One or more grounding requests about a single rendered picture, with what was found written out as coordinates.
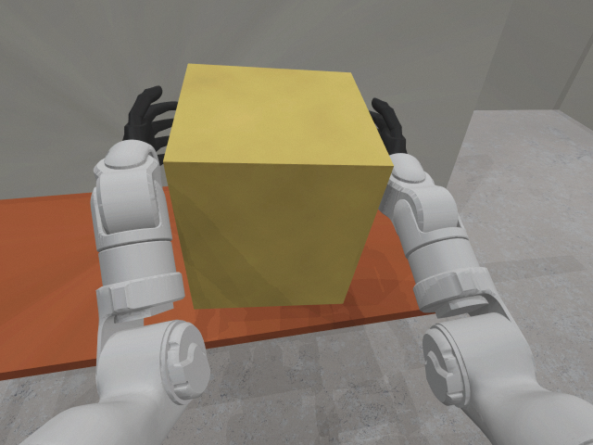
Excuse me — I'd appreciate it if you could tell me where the robot right upper arm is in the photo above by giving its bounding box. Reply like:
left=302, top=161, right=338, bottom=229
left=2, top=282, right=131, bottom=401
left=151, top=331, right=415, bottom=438
left=423, top=312, right=593, bottom=445

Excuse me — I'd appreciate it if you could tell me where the right robot hand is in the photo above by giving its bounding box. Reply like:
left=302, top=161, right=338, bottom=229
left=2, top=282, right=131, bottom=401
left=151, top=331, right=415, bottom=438
left=369, top=98, right=408, bottom=155

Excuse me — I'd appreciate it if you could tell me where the robot right forearm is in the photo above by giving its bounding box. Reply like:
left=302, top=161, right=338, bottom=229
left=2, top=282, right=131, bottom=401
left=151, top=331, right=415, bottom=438
left=378, top=153, right=536, bottom=374

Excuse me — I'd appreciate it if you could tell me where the table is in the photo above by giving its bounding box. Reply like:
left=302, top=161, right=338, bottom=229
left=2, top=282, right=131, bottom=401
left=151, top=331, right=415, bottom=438
left=0, top=186, right=435, bottom=381

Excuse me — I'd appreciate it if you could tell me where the robot left upper arm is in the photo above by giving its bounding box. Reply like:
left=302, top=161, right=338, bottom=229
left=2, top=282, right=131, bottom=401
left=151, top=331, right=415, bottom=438
left=19, top=320, right=210, bottom=445

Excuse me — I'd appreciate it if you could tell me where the robot left forearm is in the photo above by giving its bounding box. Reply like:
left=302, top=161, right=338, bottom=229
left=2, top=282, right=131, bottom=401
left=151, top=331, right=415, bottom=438
left=91, top=140, right=185, bottom=396

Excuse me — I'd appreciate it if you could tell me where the carton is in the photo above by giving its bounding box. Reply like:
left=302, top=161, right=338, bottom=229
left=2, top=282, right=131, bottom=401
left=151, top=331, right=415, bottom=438
left=163, top=64, right=394, bottom=310

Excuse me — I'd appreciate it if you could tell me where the left robot hand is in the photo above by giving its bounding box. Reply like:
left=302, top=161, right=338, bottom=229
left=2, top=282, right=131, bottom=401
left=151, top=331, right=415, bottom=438
left=122, top=85, right=178, bottom=166

